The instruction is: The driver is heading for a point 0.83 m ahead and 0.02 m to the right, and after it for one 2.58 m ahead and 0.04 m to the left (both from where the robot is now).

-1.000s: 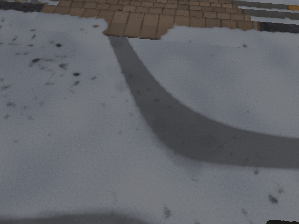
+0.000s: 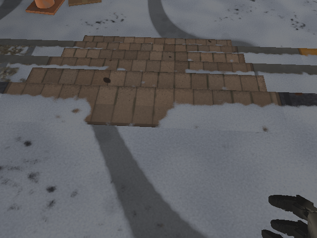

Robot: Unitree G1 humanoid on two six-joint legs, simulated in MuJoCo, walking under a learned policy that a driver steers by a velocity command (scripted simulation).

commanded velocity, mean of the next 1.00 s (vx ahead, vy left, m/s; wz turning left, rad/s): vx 0.50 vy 0.00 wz -0.08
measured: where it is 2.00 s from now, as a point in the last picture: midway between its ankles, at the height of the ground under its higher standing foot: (197, 160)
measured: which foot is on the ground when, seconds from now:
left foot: down 0.00-0.48, up 0.50-0.98, down 1.00-1.00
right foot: up 0.00-0.44, down 0.46-1.00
